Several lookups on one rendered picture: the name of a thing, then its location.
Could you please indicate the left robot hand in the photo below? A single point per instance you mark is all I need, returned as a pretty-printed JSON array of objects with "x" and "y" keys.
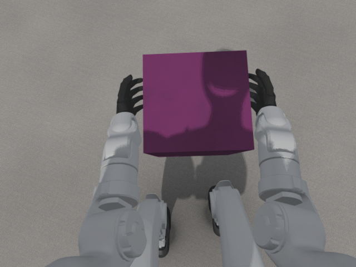
[{"x": 125, "y": 102}]

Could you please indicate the right robot upper arm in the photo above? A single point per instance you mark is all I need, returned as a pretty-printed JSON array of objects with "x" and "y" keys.
[{"x": 293, "y": 236}]

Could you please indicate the robot left forearm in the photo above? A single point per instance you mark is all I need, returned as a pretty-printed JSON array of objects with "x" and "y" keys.
[{"x": 117, "y": 186}]

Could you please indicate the left robot thigh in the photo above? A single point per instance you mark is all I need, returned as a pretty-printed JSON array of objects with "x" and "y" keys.
[{"x": 154, "y": 216}]

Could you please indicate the robot right forearm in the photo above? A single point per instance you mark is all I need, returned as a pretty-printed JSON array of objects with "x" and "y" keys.
[{"x": 279, "y": 161}]

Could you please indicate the robot right foot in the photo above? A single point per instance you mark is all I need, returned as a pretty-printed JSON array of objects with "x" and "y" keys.
[{"x": 215, "y": 227}]

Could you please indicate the left robot upper arm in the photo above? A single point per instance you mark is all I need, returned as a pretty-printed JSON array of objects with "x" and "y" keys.
[{"x": 111, "y": 238}]

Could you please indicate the carton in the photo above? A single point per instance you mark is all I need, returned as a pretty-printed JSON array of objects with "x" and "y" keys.
[{"x": 196, "y": 104}]

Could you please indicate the right robot hand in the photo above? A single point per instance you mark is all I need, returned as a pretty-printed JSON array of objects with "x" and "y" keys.
[{"x": 264, "y": 95}]

